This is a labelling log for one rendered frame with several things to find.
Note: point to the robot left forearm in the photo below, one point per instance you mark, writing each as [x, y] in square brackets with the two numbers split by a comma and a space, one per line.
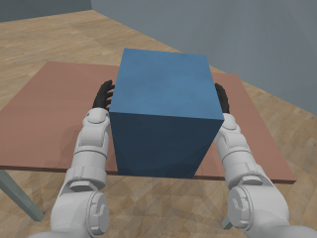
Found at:
[87, 172]

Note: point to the robot right forearm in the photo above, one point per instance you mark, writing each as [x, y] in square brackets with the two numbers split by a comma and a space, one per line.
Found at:
[236, 157]

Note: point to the table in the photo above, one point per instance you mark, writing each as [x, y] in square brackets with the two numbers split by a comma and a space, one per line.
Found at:
[39, 127]

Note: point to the robot left upper arm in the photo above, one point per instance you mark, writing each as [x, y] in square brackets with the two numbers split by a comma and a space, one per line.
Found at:
[83, 214]

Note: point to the left robot hand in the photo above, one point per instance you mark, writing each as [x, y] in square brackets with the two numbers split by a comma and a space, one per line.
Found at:
[100, 100]

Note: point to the robot right upper arm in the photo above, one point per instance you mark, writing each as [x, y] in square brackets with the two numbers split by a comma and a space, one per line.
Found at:
[260, 211]

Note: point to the right robot hand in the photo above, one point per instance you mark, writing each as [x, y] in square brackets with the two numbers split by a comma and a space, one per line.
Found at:
[223, 99]

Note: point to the carton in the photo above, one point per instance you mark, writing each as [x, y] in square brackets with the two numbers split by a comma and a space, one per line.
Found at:
[164, 114]

